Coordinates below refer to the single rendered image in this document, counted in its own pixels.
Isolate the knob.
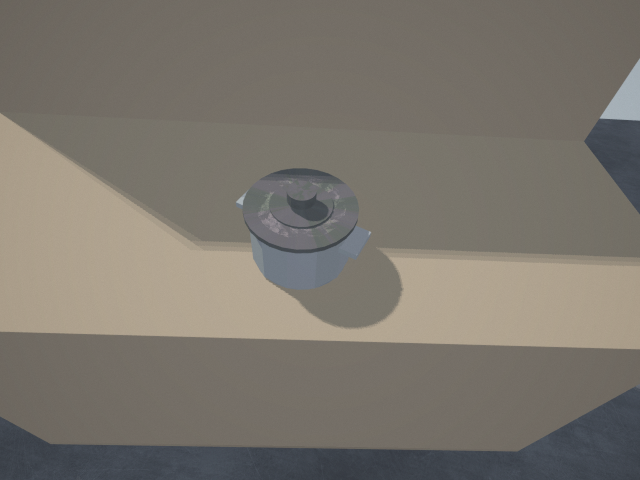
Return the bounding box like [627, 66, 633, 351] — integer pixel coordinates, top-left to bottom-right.
[287, 181, 317, 210]

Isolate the lid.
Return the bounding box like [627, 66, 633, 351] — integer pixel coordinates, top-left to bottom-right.
[242, 168, 359, 253]

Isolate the pot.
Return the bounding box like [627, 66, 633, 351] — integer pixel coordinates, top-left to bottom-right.
[236, 192, 371, 290]

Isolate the table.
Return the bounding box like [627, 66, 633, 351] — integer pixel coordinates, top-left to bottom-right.
[0, 0, 640, 451]

